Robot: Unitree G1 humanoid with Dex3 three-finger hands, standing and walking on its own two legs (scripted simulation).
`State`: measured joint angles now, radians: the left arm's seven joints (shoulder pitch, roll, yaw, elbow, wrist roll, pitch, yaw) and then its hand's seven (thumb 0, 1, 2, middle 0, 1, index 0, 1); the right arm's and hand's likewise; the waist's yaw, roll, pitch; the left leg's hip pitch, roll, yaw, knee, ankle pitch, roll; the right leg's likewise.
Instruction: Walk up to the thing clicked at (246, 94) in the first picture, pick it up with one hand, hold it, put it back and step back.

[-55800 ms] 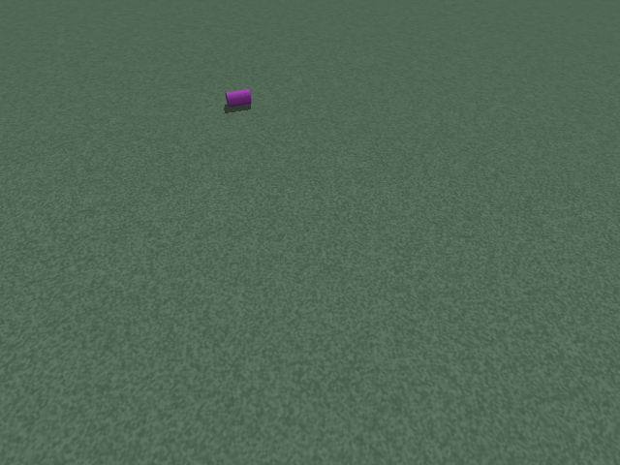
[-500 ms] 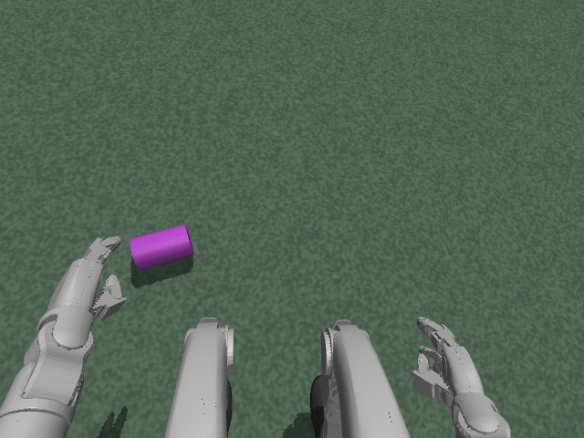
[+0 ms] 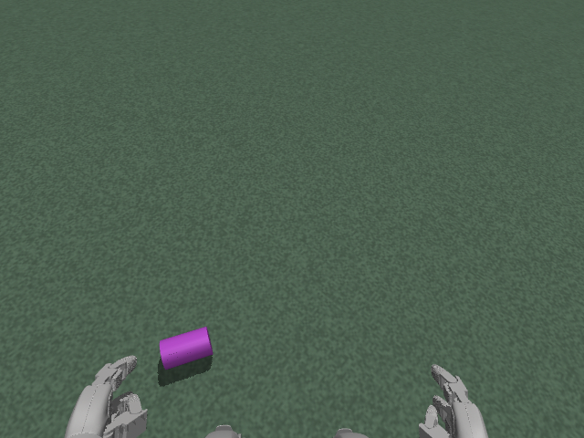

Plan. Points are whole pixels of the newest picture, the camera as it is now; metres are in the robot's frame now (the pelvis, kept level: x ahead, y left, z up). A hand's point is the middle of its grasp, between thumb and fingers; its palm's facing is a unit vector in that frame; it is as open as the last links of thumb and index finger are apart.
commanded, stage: home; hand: left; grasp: from above
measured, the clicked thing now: (186, 347) +0.47 +0.27 -0.66
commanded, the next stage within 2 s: none
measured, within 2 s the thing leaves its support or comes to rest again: neither
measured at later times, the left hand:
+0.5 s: hand out of the picture +0.16 +0.18 -0.03, palm faces +0.08 -0.98 -0.20, open 7.4 cm
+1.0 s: hand out of the picture +0.15 +0.18 -0.03, palm faces +0.07 -0.98 -0.20, open 7.4 cm
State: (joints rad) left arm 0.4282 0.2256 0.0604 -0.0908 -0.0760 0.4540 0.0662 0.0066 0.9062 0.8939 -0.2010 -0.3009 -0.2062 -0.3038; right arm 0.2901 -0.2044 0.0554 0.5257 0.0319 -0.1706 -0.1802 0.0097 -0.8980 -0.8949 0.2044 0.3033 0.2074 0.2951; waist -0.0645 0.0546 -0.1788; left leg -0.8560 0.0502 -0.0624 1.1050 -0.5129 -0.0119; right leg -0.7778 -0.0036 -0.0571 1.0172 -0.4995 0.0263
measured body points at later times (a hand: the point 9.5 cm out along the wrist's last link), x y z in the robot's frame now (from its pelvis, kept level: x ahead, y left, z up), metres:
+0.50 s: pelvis +0.00 -0.01 +0.02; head +0.02 +0.00 +0.47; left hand +0.15 +0.23 -0.02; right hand +0.18 -0.24 -0.04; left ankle +0.01 +0.12 -0.66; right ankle +0.00 -0.14 -0.66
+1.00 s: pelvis +0.00 +0.00 +0.02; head +0.02 +0.00 +0.46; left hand +0.15 +0.23 -0.02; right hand +0.16 -0.25 -0.05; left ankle +0.01 +0.12 -0.66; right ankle +0.00 -0.14 -0.66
